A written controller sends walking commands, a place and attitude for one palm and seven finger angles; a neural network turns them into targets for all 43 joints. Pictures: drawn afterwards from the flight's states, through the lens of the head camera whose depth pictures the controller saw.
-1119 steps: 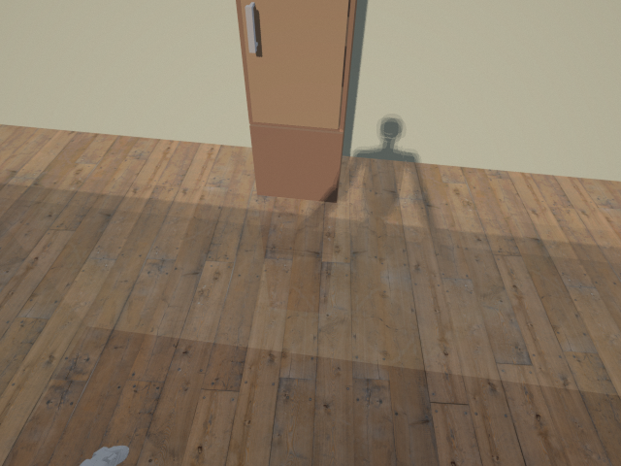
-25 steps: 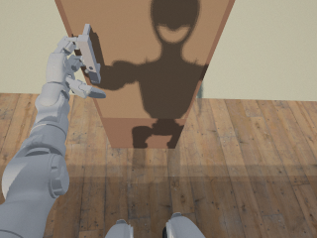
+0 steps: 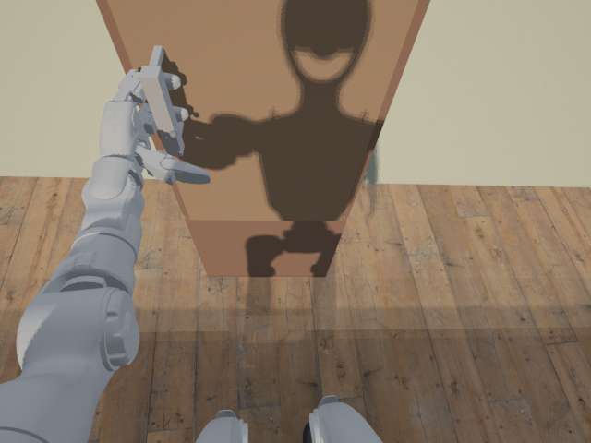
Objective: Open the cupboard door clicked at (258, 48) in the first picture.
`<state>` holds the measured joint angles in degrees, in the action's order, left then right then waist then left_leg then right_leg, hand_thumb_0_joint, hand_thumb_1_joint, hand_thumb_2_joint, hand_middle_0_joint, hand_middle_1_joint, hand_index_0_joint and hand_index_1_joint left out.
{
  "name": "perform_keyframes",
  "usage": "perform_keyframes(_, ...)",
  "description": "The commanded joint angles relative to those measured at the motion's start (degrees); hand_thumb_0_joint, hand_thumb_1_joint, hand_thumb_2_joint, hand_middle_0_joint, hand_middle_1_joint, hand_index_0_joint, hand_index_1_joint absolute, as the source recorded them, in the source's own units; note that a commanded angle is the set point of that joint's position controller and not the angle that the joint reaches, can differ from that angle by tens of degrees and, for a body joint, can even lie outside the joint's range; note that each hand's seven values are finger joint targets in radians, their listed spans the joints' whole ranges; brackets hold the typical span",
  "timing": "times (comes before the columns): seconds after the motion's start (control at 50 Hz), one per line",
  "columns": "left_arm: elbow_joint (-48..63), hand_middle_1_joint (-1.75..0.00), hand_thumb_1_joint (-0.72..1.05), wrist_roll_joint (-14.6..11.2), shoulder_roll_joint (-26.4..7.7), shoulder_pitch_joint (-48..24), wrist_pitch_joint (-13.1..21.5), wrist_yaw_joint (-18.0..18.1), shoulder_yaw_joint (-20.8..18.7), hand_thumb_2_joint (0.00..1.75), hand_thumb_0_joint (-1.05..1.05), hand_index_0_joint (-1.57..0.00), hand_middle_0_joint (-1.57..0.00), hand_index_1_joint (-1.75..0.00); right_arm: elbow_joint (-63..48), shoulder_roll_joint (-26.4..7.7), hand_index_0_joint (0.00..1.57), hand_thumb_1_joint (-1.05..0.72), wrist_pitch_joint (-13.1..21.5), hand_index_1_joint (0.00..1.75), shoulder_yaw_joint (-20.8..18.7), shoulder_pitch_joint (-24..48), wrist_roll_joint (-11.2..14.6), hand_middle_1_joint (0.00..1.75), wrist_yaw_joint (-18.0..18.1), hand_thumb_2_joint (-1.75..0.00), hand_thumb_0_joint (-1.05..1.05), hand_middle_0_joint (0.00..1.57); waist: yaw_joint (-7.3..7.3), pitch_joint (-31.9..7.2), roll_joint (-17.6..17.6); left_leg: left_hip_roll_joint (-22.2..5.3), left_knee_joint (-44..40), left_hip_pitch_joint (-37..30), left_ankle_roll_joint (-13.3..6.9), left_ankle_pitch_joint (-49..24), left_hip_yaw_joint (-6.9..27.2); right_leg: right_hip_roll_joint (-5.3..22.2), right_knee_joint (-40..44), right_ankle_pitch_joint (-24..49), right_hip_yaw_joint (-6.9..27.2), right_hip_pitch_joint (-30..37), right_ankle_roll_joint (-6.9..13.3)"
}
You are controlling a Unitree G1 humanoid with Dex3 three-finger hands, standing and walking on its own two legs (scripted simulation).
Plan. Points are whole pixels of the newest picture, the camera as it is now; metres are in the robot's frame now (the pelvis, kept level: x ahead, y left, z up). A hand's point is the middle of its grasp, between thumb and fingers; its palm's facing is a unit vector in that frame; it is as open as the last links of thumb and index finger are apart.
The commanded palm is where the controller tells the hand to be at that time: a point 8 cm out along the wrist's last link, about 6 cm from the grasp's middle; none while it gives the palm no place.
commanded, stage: slide the fingers in behind the handle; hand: left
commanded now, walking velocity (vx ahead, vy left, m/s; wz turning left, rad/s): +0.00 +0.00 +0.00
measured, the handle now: (167, 105) +0.56 +0.14 +0.09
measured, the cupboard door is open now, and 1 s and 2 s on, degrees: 0 0 36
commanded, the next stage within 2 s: close the thumb around the handle in 0.26 s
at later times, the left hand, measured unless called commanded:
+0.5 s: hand (178, 130) +0.51 +0.12 +0.09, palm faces -0.05 -1.00 -0.02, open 13.5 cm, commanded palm +0.49 +0.17 +0.09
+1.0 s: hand (180, 132) +0.51 +0.12 +0.09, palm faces -0.06 -1.00 -0.04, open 5.6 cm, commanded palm +0.49 +0.17 +0.09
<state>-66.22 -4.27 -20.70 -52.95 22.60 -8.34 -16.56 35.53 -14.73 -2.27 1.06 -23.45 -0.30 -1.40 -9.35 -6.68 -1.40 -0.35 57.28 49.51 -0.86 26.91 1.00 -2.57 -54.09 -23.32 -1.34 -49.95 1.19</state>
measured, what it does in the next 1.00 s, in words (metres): stands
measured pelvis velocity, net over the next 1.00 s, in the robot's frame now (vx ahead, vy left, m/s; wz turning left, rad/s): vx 0.01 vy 0.00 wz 0.00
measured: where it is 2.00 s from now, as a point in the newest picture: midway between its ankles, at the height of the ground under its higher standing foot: outside the picture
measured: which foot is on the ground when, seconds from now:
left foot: down 0.00-1.00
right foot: down 0.00-1.00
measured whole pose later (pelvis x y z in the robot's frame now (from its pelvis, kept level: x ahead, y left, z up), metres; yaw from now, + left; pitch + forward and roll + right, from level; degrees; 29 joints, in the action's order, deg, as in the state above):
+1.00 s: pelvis +0.01 +0.00 +0.00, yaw +0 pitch +20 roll -2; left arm -66.3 -3.3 -20.2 -53.4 22.3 -6.6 -15.6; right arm 35.3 -14.8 -2.9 0.9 -23.3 -0.6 -1.5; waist -9.6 -6.6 -1.8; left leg -0.1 57.3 49.8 -1.0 27.4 0.9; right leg -2.4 -54.3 -23.9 -1.2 -50.3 1.1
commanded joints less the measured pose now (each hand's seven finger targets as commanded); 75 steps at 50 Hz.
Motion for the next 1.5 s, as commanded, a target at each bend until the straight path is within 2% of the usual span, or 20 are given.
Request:
perform_keyframes(0.0, 12.8, -1.20, -0.50, -0.6, -12.3, -27.4, 4.5, 1.1, -2.0, 0.30, 0.00, -0.30, -0.30, -1.20, -3.6, -9.6, 0.20, -0.90, 1.1, 0.30, -3.3, -8.6, -0.4, 0.30, 0.7, -0.90, 0.00, 0.20, -0.67, -25.6, -2.8, 0.9, -5.7, -14.7, -0.8, -19.6, 0.9, -0.3, 5.4, 19.8, 0.9, 14.2, 0.3)
perform_keyframes(0.06, 11.9, -1.20, -0.50, 0.0, -9.1, -27.5, 4.4, 1.5, 0.6, 0.30, 0.00, -0.30, -0.30, -1.20, -3.5, -9.3, 0.20, -0.90, 1.2, 0.30, -3.3, -8.1, -0.4, 0.30, 0.5, -0.90, 0.00, 0.20, -1.44, -24.6, -4.0, 0.7, -5.7, -15.9, -0.6, -19.2, 1.0, -0.3, 5.7, 18.4, 0.5, 11.6, 0.2)
perform_keyframes(0.08, 11.3, -1.20, -0.50, 0.0, -10.8, -27.5, 4.3, 1.7, -0.6, 0.30, 0.00, -0.30, -0.30, -1.20, -3.2, -9.6, 0.20, -0.90, 1.1, 0.30, -3.3, -8.3, -0.4, 0.30, 0.6, -0.90, 0.00, 0.20, -1.32, -23.5, -2.7, 0.6, -5.9, -14.8, -0.6, -18.3, 1.0, -0.3, 5.8, 17.8, 0.6, 11.9, 0.2)
perform_keyframes(0.16, 10.1, -1.20, -0.50, -0.1, -10.3, -28.9, 4.0, 1.9, -0.5, 0.30, 0.00, -0.30, -0.30, -1.20, -3.2, -9.8, 0.20, -0.90, 1.1, 0.30, -3.3, -8.4, -0.5, 0.30, 0.7, -0.90, 0.00, 0.20, -1.84, -23.6, -1.6, 0.8, -6.0, -14.2, -0.7, -16.8, 1.2, -0.3, 6.0, 16.7, 0.6, 11.7, 0.1)
perform_keyframes(0.3, 12.0, -1.20, -0.50, 0.3, -11.4, -30.0, 5.0, 2.0, -1.1, 0.30, 0.00, -0.30, -0.30, -1.20, -3.5, -9.9, 0.20, -0.90, 1.4, 0.30, -3.3, -8.8, -0.8, 0.30, 0.8, -0.90, 0.00, 0.20, -1.27, -27.3, -4.2, 0.8, -5.1, -16.6, -0.6, -19.9, 1.7, -0.2, 4.6, 18.1, 0.4, 11.2, 0.4)
perform_keyframes(0.34, 11.5, -1.20, -0.50, 0.3, -9.2, -30.2, 4.9, 2.0, 0.7, 0.30, 0.00, -0.30, -0.30, -1.20, -3.2, -9.6, 0.20, -0.90, 1.3, 0.30, -3.2, -8.7, -0.7, 0.30, 0.6, -0.90, 0.00, 0.20, -1.95, -26.8, -3.7, 0.5, -5.2, -17.0, -0.5, -20.1, 1.8, -0.3, 4.9, 18.0, 0.2, 10.4, 0.2)
perform_keyframes(0.42, 10.6, -1.22, -0.28, 0.3, -12.1, -28.6, 4.2, 2.3, -2.0, 0.40, 0.00, -0.32, -0.32, -1.22, -3.1, -10.1, 0.20, -0.90, 0.9, 0.30, -3.4, -9.3, -0.8, 0.30, 0.7, -0.90, 0.00, 0.20, -1.20, -27.1, -3.2, 0.6, -5.2, -16.0, -0.5, -20.9, 1.6, -0.3, 4.8, 19.3, 0.4, 11.9, 0.3)
perform_keyframes(0.5, 11.6, -1.25, -0.05, 0.0, -9.0, -28.2, 3.8, 2.1, 0.3, 0.49, 0.00, -0.33, -0.33, -1.25, -3.7, -9.6, 0.20, -0.90, 0.7, 0.30, -3.3, -9.0, -0.7, 0.30, 0.5, -0.90, 0.00, 0.20, -1.33, -25.9, -3.8, 0.7, -5.4, -16.5, -0.5, -22.1, 1.5, -0.4, 5.0, 20.2, 0.2, 11.9, 0.4)
perform_keyframes(0.58, 11.8, -1.27, 0.17, 0.1, -10.5, -29.1, 4.1, 2.4, -0.7, 0.59, 0.00, -0.35, -0.35, -1.27, -3.3, -9.8, 0.20, -0.90, 0.6, 0.30, -3.5, -9.0, -0.7, 0.30, 0.7, -0.90, 0.00, 0.20, -1.91, -25.0, -1.9, 0.6, -5.4, -15.1, -0.7, -19.9, 1.3, -0.3, 5.5, 19.3, 0.5, 12.2, 0.1)
perform_keyframes(0.68, 10.6, -1.30, 0.45, 0.6, -10.2, -29.7, 4.3, 2.7, -0.2, 0.71, 0.00, -0.37, -0.37, -1.30, -3.0, -9.8, 0.20, -0.90, 0.8, 0.30, -3.4, -9.1, -0.8, 0.30, 0.7, -0.90, 0.00, 0.20, -2.05, -24.6, -3.1, 0.6, -5.4, -15.4, -0.6, -19.4, 1.6, -0.3, 5.2, 18.2, 0.3, 10.8, 0.2)
perform_keyframes(0.74, 12.4, -1.32, 0.62, 0.5, -10.8, -28.5, 4.7, 2.6, -0.9, 0.78, 0.00, -0.38, -0.38, -1.32, -3.2, -9.8, 0.20, -0.90, 0.8, 0.30, -3.5, -8.8, -0.8, 0.30, 0.6, -0.90, 0.00, 0.20, -1.18, -27.9, -5.3, 0.6, -5.0, -17.9, -0.4, -22.6, 1.4, -0.2, 4.8, 20.4, 0.4, 11.5, 0.3)
perform_keyframes(0.84, 10.9, -1.35, 0.90, 0.3, -11.4, -26.8, 3.7, 2.2, -1.4, 0.90, 0.00, -0.40, -0.40, -1.35, -3.4, -9.8, 0.20, -0.90, 0.3, 0.30, -3.5, -9.0, -0.6, 0.30, 0.7, -0.90, 0.00, 0.20, -1.27, -26.2, -2.0, 0.7, -5.1, -15.3, -0.7, -21.9, 1.0, -0.4, 5.2, 21.7, 0.5, 13.6, 0.1)
perform_keyframes(0.98, 14.0, -1.35, 0.90, -0.8, -8.1, -26.9, 4.6, 1.9, 0.5, 0.90, 0.00, -0.40, -0.40, -1.35, -3.6, -9.4, 0.20, -0.90, 0.5, 0.30, -3.6, -8.4, -0.6, 0.30, 0.5, -0.90, 0.00, 0.20, -0.99, -27.8, -4.1, 0.6, -5.2, -18.7, -0.4, -24.0, 1.3, -0.5, 5.3, 22.2, 0.4, 12.8, 0.3)
perform_keyframes(1.02, 14.1, -1.35, 0.90, -0.8, -10.7, -27.3, 4.8, 2.4, -1.7, 0.90, 0.00, -0.40, -0.40, -1.35, -3.2, -9.5, 0.20, -0.90, 0.4, 0.30, -3.7, -8.9, -0.7, 0.30, 0.7, -0.90, 0.00, 0.20, -0.55, -28.7, -3.5, 0.6, -5.2, -18.1, -0.4, -25.0, 1.2, -0.5, 4.9, 23.7, 0.5, 14.3, 0.2)
perform_keyframes(1.08, 13.5, -1.35, 0.90, 0.3, -9.4, -27.9, 4.7, 2.8, 0.2, 0.90, 0.00, -0.40, -0.40, -1.35, -3.2, -9.2, 0.20, -0.90, 0.4, 0.30, -3.5, -8.4, -0.7, 0.30, 0.5, -0.90, 0.00, 0.20, -1.58, -25.7, -2.4, 0.8, -5.2, -15.7, -0.7, -22.2, 0.8, -0.3, 5.4, 22.5, 0.8, 13.8, 0.0)
perform_keyframes(1.12, 13.4, -1.35, 0.90, 0.6, -11.8, -26.8, 5.0, 2.9, -1.9, 0.90, 0.00, -0.40, -0.40, -1.35, -3.2, -9.4, 0.20, -0.90, 0.4, 0.30, -3.6, -8.7, -0.7, 0.30, 0.6, -0.90, 0.00, 0.20, -0.57, -26.9, -3.2, 0.8, -5.2, -16.2, -0.6, -23.6, 1.0, -0.3, 4.8, 23.4, 0.8, 14.4, 0.2)
perform_keyframes(1.16, 13.4, -1.35, 0.90, 0.5, -7.8, -27.3, 4.8, 2.6, 1.5, 0.90, 0.00, -0.40, -0.40, -1.35, -3.4, -9.1, 0.20, -0.90, 0.4, 0.30, -3.5, -8.1, -0.6, 0.30, 0.5, -0.90, 0.00, 0.20, -1.66, -26.1, -3.5, 0.8, -5.0, -16.4, -0.6, -23.2, 0.7, -0.3, 5.2, 23.3, 0.8, 13.4, 0.1)
perform_keyframes(1.26, 16.6, -1.35, 0.90, -0.8, -8.3, -20.4, 4.7, 2.0, -0.2, 0.90, 0.00, -0.40, -0.40, -1.35, -4.8, -9.1, 0.20, -0.90, 0.3, 0.30, -3.8, -7.5, -0.4, 0.30, 0.3, -0.90, 0.00, 0.20, 1.09, -29.7, -3.4, 1.0, -5.7, -17.7, -0.5, -25.1, 0.2, -0.4, 5.1, 25.6, 0.8, 17.4, 0.4)
perform_keyframes(1.38, 25.1, -1.35, 0.90, -2.8, -5.3, -7.2, 3.3, 1.2, 0.9, 0.90, 0.00, -0.40, -0.40, -1.35, -7.6, -8.4, 0.20, -0.90, 0.1, 0.30, -4.1, -5.5, 0.5, 0.30, -0.1, -0.90, 0.00, 0.20, 3.65, -29.1, 0.4, 1.3, -7.9, -16.6, -0.9, -26.4, -1.2, -0.4, 6.4, 30.3, 0.8, 24.3, 0.3)
perform_keyframes(1.48, 35.1, -1.35, 0.90, -3.8, 0.2, 6.2, 2.1, 1.8, 4.7, 0.90, 0.00, -0.40, -0.40, -1.35, -9.9, -7.5, 0.20, -0.90, 0.3, 0.30, -4.3, -2.7, 1.2, 0.30, -0.6, -0.90, 0.00, 0.20, 5.30, -24.4, 0.4, 1.0, -9.7, -17.8, -0.9, -27.3, -2.0, -0.2, 7.7, 31.3, 0.5, 25.1, 0.3)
